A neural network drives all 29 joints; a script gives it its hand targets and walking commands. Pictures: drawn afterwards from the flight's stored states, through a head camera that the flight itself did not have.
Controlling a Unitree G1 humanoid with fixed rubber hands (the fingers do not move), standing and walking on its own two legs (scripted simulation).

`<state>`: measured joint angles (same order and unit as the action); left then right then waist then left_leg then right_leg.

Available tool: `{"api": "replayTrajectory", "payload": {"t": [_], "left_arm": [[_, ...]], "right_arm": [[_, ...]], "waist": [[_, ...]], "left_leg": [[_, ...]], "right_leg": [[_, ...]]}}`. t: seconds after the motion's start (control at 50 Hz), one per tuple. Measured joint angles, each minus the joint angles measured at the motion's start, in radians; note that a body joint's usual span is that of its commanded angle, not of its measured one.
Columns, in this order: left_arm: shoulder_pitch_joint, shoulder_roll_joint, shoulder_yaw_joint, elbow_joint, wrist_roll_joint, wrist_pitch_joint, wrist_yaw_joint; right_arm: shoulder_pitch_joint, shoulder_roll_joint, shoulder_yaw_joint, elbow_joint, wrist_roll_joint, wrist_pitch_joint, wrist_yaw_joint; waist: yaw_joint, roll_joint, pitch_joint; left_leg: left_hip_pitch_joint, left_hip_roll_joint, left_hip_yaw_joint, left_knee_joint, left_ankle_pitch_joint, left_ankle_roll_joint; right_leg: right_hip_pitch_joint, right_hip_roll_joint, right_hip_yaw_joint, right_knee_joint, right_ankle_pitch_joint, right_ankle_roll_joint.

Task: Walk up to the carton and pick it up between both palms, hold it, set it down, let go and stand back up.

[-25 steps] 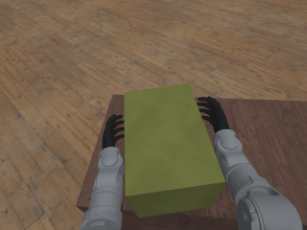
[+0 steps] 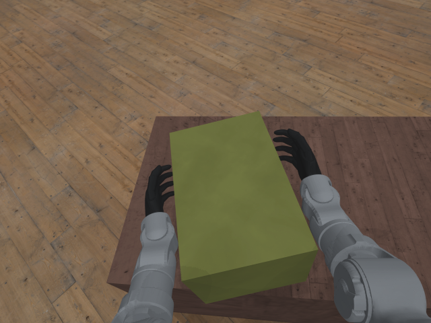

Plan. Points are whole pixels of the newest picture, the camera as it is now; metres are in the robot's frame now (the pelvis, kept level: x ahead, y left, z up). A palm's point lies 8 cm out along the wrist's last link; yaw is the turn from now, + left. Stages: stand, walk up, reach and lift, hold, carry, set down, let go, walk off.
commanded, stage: set down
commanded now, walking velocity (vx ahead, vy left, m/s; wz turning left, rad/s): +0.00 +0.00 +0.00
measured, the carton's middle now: (233, 202) +0.38 +0.04 -0.04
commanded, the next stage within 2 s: none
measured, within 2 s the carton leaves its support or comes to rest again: rests again in 0.94 s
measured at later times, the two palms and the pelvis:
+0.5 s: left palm (159, 211) +0.34 +0.18 -0.01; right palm (306, 170) +0.43 -0.10 +0.02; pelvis -0.01 +0.00 +0.00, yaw -1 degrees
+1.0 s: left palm (162, 209) +0.34 +0.17 -0.01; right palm (309, 173) +0.43 -0.11 +0.01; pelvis +0.00 -0.01 +0.00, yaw -1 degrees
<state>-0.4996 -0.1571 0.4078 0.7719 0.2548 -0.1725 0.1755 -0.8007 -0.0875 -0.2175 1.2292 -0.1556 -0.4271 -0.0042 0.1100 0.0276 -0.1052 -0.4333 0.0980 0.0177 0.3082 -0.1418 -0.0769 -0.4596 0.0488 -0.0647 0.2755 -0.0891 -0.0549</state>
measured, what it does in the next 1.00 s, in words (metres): stands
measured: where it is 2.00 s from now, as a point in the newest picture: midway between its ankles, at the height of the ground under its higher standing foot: outside the picture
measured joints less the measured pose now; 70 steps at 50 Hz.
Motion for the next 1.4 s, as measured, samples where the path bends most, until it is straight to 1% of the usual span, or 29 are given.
{"api": "replayTrajectory", "payload": {"t": [0.12, 0.28, 0.46, 0.6, 0.72, 0.84, 1.0, 1.2, 1.4], "left_arm": [[-0.001, -0.004, 0.013, 0.026, -0.007, -0.047, 0.005], [-0.025, -0.010, 0.042, 0.068, 0.004, -0.094, 0.008], [-0.054, -0.012, 0.089, 0.088, 0.042, -0.120, -0.004], [-0.066, -0.024, 0.119, 0.079, 0.068, -0.128, -0.013], [-0.059, -0.038, 0.135, 0.060, 0.082, -0.130, -0.019], [-0.051, -0.047, 0.146, 0.046, 0.097, -0.138, -0.025], [-0.051, -0.055, 0.153, 0.042, 0.107, -0.156, -0.028], [-0.052, -0.054, 0.158, 0.046, 0.117, -0.181, -0.029], [-0.067, -0.051, 0.173, 0.056, 0.129, -0.197, -0.036]], "right_arm": [[-0.015, -0.004, -0.011, 0.028, -0.024, -0.032, 0.003], [-0.038, -0.013, -0.032, 0.061, -0.050, -0.064, 0.007], [-0.070, -0.007, -0.107, 0.087, -0.112, -0.084, 0.014], [-0.080, -0.004, -0.172, 0.087, -0.155, -0.090, 0.036], [-0.072, 0.000, -0.204, 0.078, -0.176, -0.090, 0.053], [-0.061, 0.004, -0.221, 0.073, -0.188, -0.097, 0.059], [-0.046, 0.000, -0.220, 0.074, -0.180, -0.109, 0.060], [-0.037, 0.004, -0.216, 0.072, -0.170, -0.118, 0.056], [-0.047, 0.005, -0.231, 0.082, -0.175, -0.117, 0.049]], "waist": [[-0.001, 0.005, -0.012], [0.010, 0.012, -0.016], [0.017, 0.003, -0.004], [0.019, -0.009, 0.008], [0.018, -0.014, 0.008], [0.014, -0.013, 0.012], [0.017, -0.015, 0.011], [0.022, -0.021, 0.009], [0.027, -0.031, 0.011]], "left_leg": [[-0.038, 0.001, -0.001, 0.004, 0.002, -0.001], [-0.058, 0.001, 0.005, 0.004, 0.007, 0.000], [-0.065, 0.001, 0.013, -0.009, 0.022, 0.002], [-0.062, -0.001, 0.017, -0.022, 0.031, 0.006], [-0.061, -0.002, 0.017, -0.025, 0.031, 0.010], [-0.057, -0.002, 0.016, -0.019, 0.024, 0.014], [-0.068, -0.001, 0.019, -0.004, 0.012, 0.020], [-0.083, 0.004, 0.022, 0.013, 0.002, 0.023], [-0.104, 0.005, 0.022, 0.029, -0.001, 0.035]], "right_leg": [[-0.038, 0.001, -0.001, 0.006, 0.001, -0.001], [-0.064, 0.001, 0.004, 0.012, 0.005, -0.002], [-0.080, 0.001, 0.012, 0.012, 0.015, -0.006], [-0.083, 0.000, 0.014, 0.009, 0.020, -0.008], [-0.085, 0.000, 0.014, 0.012, 0.017, -0.009], [-0.082, -0.001, 0.013, 0.020, 0.007, -0.009], [-0.093, 0.000, 0.015, 0.036, -0.003, -0.010], [-0.110, 0.004, 0.018, 0.051, -0.011, -0.013], [-0.132, 0.006, 0.018, 0.069, -0.014, -0.017]]}}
